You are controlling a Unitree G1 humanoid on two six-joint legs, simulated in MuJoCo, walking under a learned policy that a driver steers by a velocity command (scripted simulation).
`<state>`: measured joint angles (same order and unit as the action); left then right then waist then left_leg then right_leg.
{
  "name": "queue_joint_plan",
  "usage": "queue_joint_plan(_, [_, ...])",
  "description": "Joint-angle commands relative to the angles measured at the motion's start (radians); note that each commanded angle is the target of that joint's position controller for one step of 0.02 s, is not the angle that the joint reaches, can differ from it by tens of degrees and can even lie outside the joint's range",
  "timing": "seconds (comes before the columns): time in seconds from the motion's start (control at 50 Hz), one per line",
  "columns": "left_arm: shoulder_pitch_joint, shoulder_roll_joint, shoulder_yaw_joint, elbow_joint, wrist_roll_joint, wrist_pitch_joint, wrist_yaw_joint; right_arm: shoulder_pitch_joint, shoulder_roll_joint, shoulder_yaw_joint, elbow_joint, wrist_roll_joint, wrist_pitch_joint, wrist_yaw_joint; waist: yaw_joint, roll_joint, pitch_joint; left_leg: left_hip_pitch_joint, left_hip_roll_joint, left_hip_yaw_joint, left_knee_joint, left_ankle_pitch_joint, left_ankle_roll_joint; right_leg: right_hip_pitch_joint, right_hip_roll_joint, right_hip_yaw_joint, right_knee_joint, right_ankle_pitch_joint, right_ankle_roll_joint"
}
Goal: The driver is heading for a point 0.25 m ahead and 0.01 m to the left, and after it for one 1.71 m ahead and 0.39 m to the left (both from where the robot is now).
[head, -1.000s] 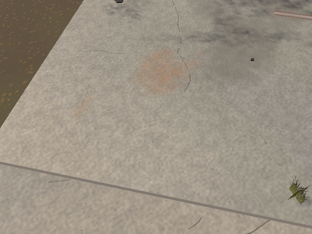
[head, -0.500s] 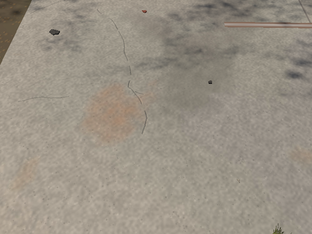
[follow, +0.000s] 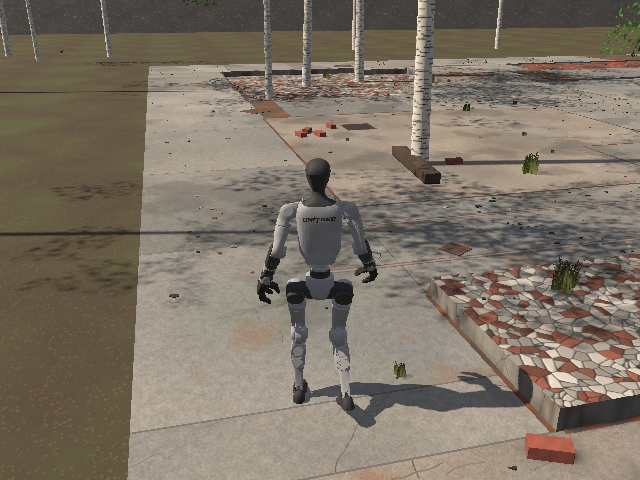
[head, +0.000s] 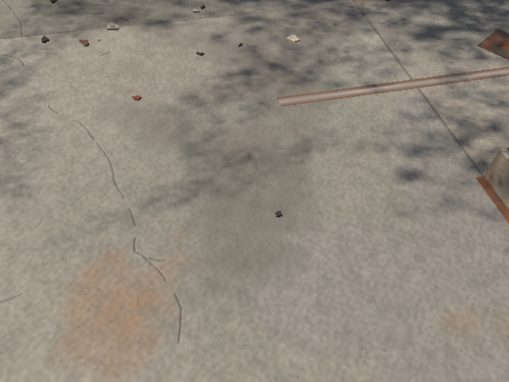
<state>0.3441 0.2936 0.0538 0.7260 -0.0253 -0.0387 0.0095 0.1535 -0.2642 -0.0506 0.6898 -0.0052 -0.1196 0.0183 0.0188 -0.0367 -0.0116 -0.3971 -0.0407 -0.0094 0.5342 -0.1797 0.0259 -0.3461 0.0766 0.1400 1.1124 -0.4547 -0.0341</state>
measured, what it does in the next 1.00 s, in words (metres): walks ahead, turning left: right foot, then left foot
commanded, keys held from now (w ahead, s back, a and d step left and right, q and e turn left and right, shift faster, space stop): w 0.02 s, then q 0.88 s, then e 0.10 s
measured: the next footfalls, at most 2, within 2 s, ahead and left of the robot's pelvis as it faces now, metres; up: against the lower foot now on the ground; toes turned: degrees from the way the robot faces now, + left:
right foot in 0.32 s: +0.28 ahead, -0.12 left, +0.00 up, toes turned +7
left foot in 0.72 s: +0.18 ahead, +0.13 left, +0.00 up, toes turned +21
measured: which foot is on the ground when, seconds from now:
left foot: down 0.00-0.32, up 0.34-0.70, down 0.72-1.00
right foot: up 0.00-0.30, down 0.32-0.72, up 0.74-1.00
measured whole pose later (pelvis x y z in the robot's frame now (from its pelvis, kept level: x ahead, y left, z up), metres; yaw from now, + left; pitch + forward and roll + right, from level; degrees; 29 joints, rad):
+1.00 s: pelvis +0.16 +0.03 +0.01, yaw +26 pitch +2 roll -2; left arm 0.13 0.31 0.09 0.76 0.00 0.02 0.03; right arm 0.19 -0.28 -0.05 0.62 -0.01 0.02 -0.03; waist 0.00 -0.03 0.03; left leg -0.29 -0.05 -0.08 0.45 -0.19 0.06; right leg -0.52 -0.01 0.03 0.97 -0.32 0.08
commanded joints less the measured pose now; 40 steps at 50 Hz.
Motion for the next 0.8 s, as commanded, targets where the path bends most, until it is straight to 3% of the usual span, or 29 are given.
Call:
queue_joint_plan(0.02, [-0.100,0.105,0.025,-0.116,0.016,-0.027,-0.004,0.128,-0.105,-0.031,-0.007,-0.004,0.008,-0.004,-0.067,0.108,0.014,0.342,0.304,-0.418,-0.287,-0.111,0.183,-0.416,-0.125,0.004,0.093,0.106,0.005])
queue_joint_plan(0.04, [-0.099,0.087,0.023,-0.119,0.018,-0.027,-0.007,0.108,-0.098,-0.024,-0.005,-0.009,0.008,-0.002,-0.042,0.131,0.033,0.278,0.273,-0.364,-0.300,0.044,0.181,-0.363,-0.141,-0.021,0.048,0.122,0.010])
queue_joint_plan(0.08, [-0.082,0.049,0.013,-0.113,0.030,-0.027,-0.006,0.101,-0.099,-0.020,0.011,-0.002,0.006,0.002,-0.013,0.144,0.011,0.235,0.247,-0.268,-0.283,0.443,0.200,-0.292,-0.136,-0.071,-0.057,0.101,0.037])
queue_joint_plan(0.12, [-0.108,0.014,-0.002,-0.117,0.041,-0.034,-0.004,0.093,-0.138,-0.029,0.026,0.004,0.014,-0.005,-0.008,0.135,-0.023,0.217,0.226,-0.190,-0.260,0.675,0.205,-0.226,-0.120,-0.104,-0.213,0.150,0.062])
queue_joint_plan(0.16, [-0.154,0.004,-0.009,-0.114,0.037,-0.036,-0.006,0.110,-0.175,-0.040,0.044,0.017,0.033,-0.016,-0.026,0.147,-0.057,0.200,0.199,-0.144,-0.246,0.690,0.184,-0.136,-0.089,-0.122,-0.353,0.283,0.074])
queue_joint_plan(0.24, [-0.252,0.041,0.005,-0.135,0.027,-0.029,-0.008,0.163,-0.190,-0.047,0.068,0.034,0.067,-0.031,-0.052,0.161,-0.061,0.227,0.198,-0.190,-0.184,0.535,0.151,-0.075,-0.045,-0.098,-0.520,0.391,0.068])
queue_joint_plan(0.3, [-0.201,0.075,0.026,-0.124,0.035,-0.038,-0.007,0.125,-0.175,-0.046,0.048,0.040,0.083,-0.044,0.002,0.153,-0.070,0.196,0.167,-0.249,-0.082,0.343,0.096,0.084,-0.055,-0.087,-0.702,0.514,0.024])
queue_joint_plan(0.32, [-0.164,0.116,0.038,-0.124,0.049,-0.041,0.001,0.134,-0.135,-0.036,0.036,0.030,0.080,-0.044,0.010,0.108,-0.111,0.137,0.111,-0.229,0.019,0.233,0.053,0.213,-0.145,-0.034,-0.721,0.668,-0.017])
queue_joint_plan(0.34, [-0.090,0.185,0.052,-0.132,0.068,-0.033,0.016,0.158,-0.067,-0.016,0.009,0.001,0.073,-0.041,0.016,-0.079,-0.210,-0.046,0.018,-0.151,0.269,-0.152,-0.003,0.441,-0.371,0.133,-0.646,1.080,-0.108])
queue_joint_plan(0.36, [-0.066,0.169,0.050,-0.123,0.066,-0.012,0.012,0.289,-0.061,-0.008,0.018,0.012,0.074,-0.040,-0.013,-0.271,-0.315,-0.189,-0.028,-0.094,0.477,-0.571,-0.042,0.536,-0.550,0.322,-0.646,1.131,-0.255])
queue_joint_plan(0.38, [-0.082,0.123,0.042,-0.127,0.045,0.000,0.009,0.300,-0.145,-0.031,0.039,0.024,0.090,-0.042,-0.006,-0.177,-0.286,-0.226,0.021,-0.106,0.606,-0.524,-0.070,0.465,-0.517,0.326,-0.693,0.907,-0.265])
queue_joint_plan(0.4, [-0.128,0.085,0.031,-0.132,0.035,0.006,0.009,0.236,-0.172,-0.044,0.033,0.028,0.109,-0.046,-0.006,-0.117,-0.200,-0.275,0.045,-0.085,0.666,-0.454,-0.086,0.398,-0.455,0.241,-0.719,0.734,-0.231])
queue_joint_plan(0.42, [-0.186,0.071,0.025,-0.134,0.035,0.010,0.009,0.214,-0.167,-0.050,0.035,0.028,0.133,-0.055,-0.021,-0.084,-0.149,-0.274,0.067,-0.078,0.677,-0.390,-0.101,0.310,-0.410,0.173,-0.753,0.611,-0.206])
queue_joint_plan(0.44, [-0.232,0.070,0.024,-0.134,0.038,0.013,0.008,0.203,-0.165,-0.055,0.029,0.023,0.156,-0.062,-0.037,-0.091,-0.107,-0.242,0.083,-0.076,0.679,-0.338,-0.114,0.216,-0.387,0.124,-0.787,0.544,-0.198])
queue_joint_plan(0.48, [-0.274,0.085,0.030,-0.124,0.053,0.014,0.010,0.203,-0.124,-0.050,0.013,0.021,0.177,-0.064,-0.057,-0.114,-0.065,-0.154,0.080,-0.033,0.647,-0.259,-0.124,0.083,-0.342,0.013,-0.837,0.505,-0.194])
queue_joint_plan(0.56, [-0.278,0.100,0.040,-0.099,0.045,0.016,0.024,0.123,-0.085,-0.036,-0.041,0.014,0.175,-0.047,-0.037,-0.105,-0.082,-0.090,0.106,-0.009,0.440,-0.182,-0.107,0.102,-0.357,-0.077,-0.837,0.526,-0.206])
queue_joint_plan(0.64, [-0.261,0.145,0.057,-0.076,0.029,0.028,0.021,0.084,-0.111,-0.039,-0.079,0.017,0.175,-0.019,-0.022,-0.115,-0.101,0.002,0.101,0.031,0.276,-0.161,-0.068,0.137,-0.398,-0.099,-0.811,0.515,-0.197])
queue_joint_plan(0.7, [-0.268,0.153,0.061,-0.055,0.003,0.036,0.020,0.129,-0.120,-0.051,-0.072,0.014,0.176,-0.006,-0.058,-0.096,-0.094,0.133,0.060,0.078,0.049,-0.050,-0.007,0.119,-0.380,-0.144,-0.716,0.415,-0.122])
queue_joint_plan(0.72, [-0.226,0.123,0.055,-0.033,0.003,0.040,0.019,0.158,-0.144,-0.063,-0.063,0.008,0.175,-0.011,-0.060,-0.045,-0.083,0.211,0.047,0.051,-0.036,0.019,0.025,0.062,-0.341,-0.190,-0.629,0.318,-0.059])
queue_joint_plan(0.74, [-0.191,0.068,0.042,-0.030,0.029,0.045,0.013,0.170,-0.239,-0.087,-0.076,0.005,0.172,-0.027,-0.034,0.199,-0.054,0.310,0.224,-0.219,-0.164,0.258,0.100,-0.114,-0.229,-0.304,-0.370,0.105,0.046])
queue_joint_plan(0.76, [-0.247,0.061,0.035,-0.090,0.055,0.042,0.017,0.143,-0.326,-0.097,-0.118,-0.012,0.163,-0.032,-0.037,0.397,-0.024,0.330,0.427,-0.510,-0.193,0.457,0.288,-0.364,-0.082,-0.261,-0.131,-0.206,0.111])
queue_joint_plan(0.78, [-0.320,0.103,0.049,-0.100,0.047,0.038,0.024,0.164,-0.286,-0.089,-0.119,-0.037,0.141,-0.024,-0.100,0.280,-0.082,0.288,0.417,-0.510,-0.222,0.358,0.332,-0.371,-0.084,-0.115,0.014,-0.207,0.096])
queue_joint_plan(0.8, [-0.315,0.116,0.057,-0.093,0.027,0.042,0.028,0.125,-0.261,-0.078,-0.118,-0.033,0.124,-0.022,-0.067,0.224,-0.063,0.269,0.360,-0.430,-0.220,0.285,0.278,-0.371,-0.100,-0.081,0.051,-0.117,0.076])
Keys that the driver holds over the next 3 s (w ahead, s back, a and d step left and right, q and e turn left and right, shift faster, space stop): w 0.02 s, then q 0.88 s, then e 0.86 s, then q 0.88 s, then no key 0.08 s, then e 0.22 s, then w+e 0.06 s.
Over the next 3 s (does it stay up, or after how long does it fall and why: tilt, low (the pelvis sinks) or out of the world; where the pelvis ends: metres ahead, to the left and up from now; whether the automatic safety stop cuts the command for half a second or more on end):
stays up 0.17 -0.06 0.01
